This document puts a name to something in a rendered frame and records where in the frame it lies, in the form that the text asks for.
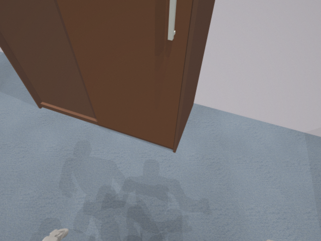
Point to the left robot hand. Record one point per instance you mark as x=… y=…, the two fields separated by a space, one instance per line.
x=56 y=235

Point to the wardrobe door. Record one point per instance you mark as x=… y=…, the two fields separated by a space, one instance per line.
x=36 y=33
x=132 y=72

